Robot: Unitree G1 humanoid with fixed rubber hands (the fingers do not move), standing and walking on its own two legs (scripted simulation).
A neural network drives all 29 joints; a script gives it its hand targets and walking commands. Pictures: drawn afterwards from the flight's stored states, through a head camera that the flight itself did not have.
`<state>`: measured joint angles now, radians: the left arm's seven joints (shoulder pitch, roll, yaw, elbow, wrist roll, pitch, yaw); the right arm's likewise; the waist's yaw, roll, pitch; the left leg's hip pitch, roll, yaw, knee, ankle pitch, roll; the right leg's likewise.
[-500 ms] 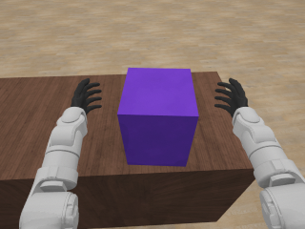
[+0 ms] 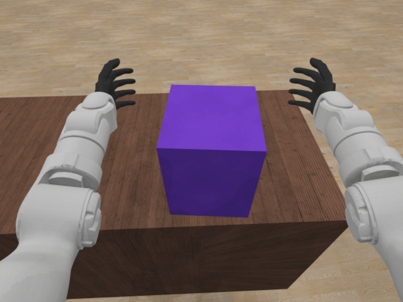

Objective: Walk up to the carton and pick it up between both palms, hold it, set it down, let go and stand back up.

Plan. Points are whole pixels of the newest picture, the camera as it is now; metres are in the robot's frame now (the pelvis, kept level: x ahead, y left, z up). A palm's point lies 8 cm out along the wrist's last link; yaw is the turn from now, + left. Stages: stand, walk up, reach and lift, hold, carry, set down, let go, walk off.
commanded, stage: reach and lift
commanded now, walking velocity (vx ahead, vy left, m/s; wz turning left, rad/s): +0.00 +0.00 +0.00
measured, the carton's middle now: (210, 153) +0.48 +0.02 +0.02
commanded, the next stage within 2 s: none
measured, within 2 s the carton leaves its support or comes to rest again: neither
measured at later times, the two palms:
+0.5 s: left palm (115, 119) +0.46 +0.22 +0.15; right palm (309, 115) +0.47 -0.18 +0.15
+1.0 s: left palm (129, 139) +0.46 +0.20 +0.09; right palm (299, 137) +0.47 -0.18 +0.09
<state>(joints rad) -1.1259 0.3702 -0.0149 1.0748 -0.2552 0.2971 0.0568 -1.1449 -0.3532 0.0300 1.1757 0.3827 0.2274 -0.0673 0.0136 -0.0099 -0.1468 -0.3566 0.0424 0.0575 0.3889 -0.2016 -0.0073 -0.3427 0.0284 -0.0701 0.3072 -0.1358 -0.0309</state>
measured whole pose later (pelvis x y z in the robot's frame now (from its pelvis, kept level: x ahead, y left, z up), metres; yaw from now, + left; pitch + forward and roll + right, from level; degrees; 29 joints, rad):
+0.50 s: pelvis +0.00 -0.01 +0.00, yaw +2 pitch +14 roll -1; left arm -1.17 0.36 -0.04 1.40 -0.24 -0.01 0.00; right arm -1.14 -0.28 0.03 1.31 0.34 0.06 -0.07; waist -0.01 -0.02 -0.17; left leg -0.45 0.04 0.03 0.39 -0.19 -0.02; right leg -0.44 0.02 -0.10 0.34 -0.15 -0.04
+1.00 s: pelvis +0.00 -0.01 -0.02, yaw +1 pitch +22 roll +0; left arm -1.17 0.29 -0.05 1.56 -0.25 -0.27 0.02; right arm -1.11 -0.26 0.03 1.41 0.31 -0.17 -0.06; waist -0.01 -0.01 -0.25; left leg -0.67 0.03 0.04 0.50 -0.21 -0.01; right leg -0.67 0.01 -0.09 0.46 -0.18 -0.04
